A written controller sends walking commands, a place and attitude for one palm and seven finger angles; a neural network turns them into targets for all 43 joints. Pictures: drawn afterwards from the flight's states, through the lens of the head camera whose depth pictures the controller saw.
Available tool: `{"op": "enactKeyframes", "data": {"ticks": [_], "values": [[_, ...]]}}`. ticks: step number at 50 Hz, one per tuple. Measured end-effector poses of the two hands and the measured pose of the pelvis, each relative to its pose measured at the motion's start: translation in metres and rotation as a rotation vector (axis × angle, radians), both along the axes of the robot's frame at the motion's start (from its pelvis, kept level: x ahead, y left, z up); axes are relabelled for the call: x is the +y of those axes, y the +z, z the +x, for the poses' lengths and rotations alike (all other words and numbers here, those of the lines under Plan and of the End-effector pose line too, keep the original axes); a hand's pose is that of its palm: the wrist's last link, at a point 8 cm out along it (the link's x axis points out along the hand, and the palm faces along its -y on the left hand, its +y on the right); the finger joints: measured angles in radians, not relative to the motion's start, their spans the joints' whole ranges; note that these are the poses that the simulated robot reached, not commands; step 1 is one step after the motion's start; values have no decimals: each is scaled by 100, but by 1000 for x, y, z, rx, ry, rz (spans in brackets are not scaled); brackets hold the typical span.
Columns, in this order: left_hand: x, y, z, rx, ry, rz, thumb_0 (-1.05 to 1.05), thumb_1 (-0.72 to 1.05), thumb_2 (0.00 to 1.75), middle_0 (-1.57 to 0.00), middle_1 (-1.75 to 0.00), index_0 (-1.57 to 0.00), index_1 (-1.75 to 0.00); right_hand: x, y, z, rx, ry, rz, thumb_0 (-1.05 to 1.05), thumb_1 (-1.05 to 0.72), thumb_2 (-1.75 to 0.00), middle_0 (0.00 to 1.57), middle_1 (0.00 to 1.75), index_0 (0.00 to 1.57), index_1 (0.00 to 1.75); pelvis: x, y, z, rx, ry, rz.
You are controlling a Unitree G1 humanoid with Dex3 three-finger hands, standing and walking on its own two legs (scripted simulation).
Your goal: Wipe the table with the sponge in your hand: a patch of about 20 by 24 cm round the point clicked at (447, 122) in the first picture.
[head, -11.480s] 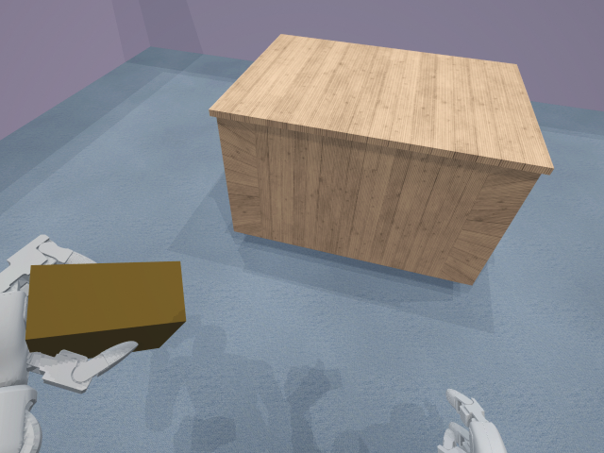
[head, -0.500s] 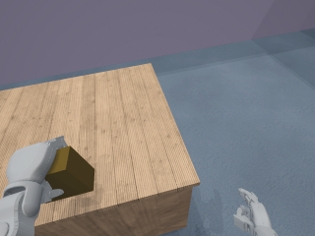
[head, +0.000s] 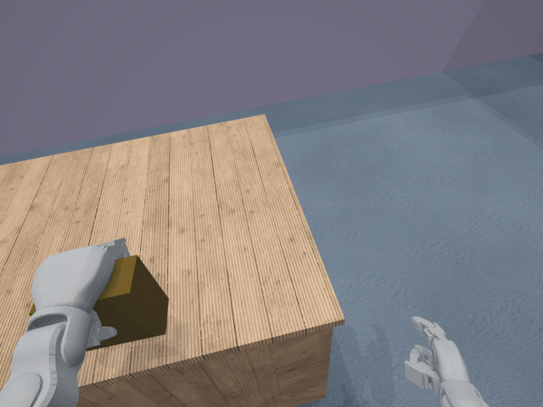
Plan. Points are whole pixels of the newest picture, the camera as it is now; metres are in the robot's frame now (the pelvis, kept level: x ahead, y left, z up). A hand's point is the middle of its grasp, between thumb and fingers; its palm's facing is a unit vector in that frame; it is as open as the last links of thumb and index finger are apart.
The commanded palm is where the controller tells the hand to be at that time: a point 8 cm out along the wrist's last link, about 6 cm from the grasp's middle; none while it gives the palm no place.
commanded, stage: turn the palm down, sponge in hand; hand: left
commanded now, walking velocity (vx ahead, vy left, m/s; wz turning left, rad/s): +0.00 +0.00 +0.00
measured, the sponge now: (114, 312) +0.21 +0.28 +0.04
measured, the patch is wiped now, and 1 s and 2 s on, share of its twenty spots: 0.00 0.00 0.00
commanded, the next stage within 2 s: move the sponge above the wiping area in 0.12 s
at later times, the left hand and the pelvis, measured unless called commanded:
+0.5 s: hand (100, 294) +0.22 +0.29 +0.08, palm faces -0.02 -0.08 -1.00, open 10.0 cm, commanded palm +0.20 +0.29 +0.14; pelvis +0.00 +0.01 +0.00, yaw +0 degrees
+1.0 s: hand (105, 298) +0.22 +0.29 +0.06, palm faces -0.03 -0.08 -1.00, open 10.0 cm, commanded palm +0.20 +0.29 +0.12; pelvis -0.01 +0.01 +0.00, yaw +0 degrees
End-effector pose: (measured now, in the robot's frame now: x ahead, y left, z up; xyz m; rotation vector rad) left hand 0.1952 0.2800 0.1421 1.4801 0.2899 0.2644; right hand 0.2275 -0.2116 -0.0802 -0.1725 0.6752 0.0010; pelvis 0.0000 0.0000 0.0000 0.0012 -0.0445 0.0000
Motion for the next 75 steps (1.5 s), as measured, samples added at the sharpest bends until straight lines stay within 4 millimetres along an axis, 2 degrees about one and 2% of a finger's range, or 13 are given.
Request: {"op": "enactKeyframes", "data": {"ticks": [14, 26, 38, 61, 75], "values": [[6, 1, 2, -11, 8, 6, -1, -49, 101, -72, -134, -75, -134, 6, -3, -4, 24, -3, 3, 1, -90, -90, 20, 30, 20, 30, 5, 0, 1, 0, -4, 0], [8, -12, 6, 13, 1, -2, -1, -49, 101, -72, -134, -75, -134, 10, -4, -9, 36, -7, -2, 1, -90, -90, 20, 30, 20, 30, 8, 0, -2, 0, -5, -1], [14, -20, 8, 34, 13, -6, -1, -49, 102, -72, -134, -75, -134, 5, -5, -15, 45, -24, -13, 1, -90, -90, 20, 30, 20, 30, 9, 0, -5, -1, -7, -2], [5, -33, 13, 28, 3, 3, -1, -49, 102, -72, -134, -75, -134, 1, -7, -19, 47, -39, -3, 1, -90, -90, 20, 30, 20, 30, 6, -1, -6, 2, -9, -1], [14, -42, 16, 56, 15, 6, -1, -49, 102, -72, -134, -75, -134, -10, -9, -24, 62, -63, -23, 1, -90, -90, 20, 30, 20, 30, 5, -1, -4, 12, -10, -3]]}}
